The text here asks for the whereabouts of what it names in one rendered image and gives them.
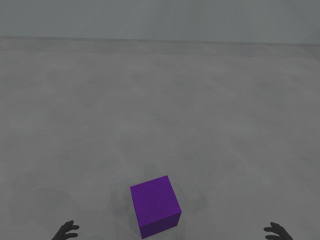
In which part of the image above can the carton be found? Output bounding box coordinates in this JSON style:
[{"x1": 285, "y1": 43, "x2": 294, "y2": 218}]
[{"x1": 130, "y1": 175, "x2": 182, "y2": 239}]

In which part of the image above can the robot left hand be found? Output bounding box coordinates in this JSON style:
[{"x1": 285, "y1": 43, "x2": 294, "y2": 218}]
[{"x1": 52, "y1": 220, "x2": 80, "y2": 240}]

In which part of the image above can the robot right hand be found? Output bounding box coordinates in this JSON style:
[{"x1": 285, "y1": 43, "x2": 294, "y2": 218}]
[{"x1": 264, "y1": 222, "x2": 293, "y2": 240}]

